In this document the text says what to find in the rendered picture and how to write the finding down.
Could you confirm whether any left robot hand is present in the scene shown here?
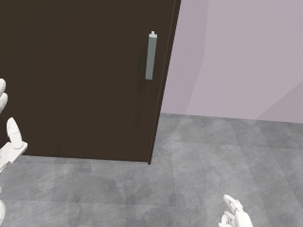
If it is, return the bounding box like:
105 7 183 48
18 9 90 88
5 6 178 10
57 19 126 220
0 79 27 175

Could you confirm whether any wardrobe door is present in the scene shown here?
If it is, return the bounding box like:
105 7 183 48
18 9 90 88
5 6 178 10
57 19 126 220
0 116 11 148
0 0 175 162

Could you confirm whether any handle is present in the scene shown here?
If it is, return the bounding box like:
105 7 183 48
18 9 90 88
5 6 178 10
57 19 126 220
145 31 157 79

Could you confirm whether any right robot hand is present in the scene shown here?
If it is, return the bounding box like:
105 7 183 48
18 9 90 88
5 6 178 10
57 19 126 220
219 194 253 227

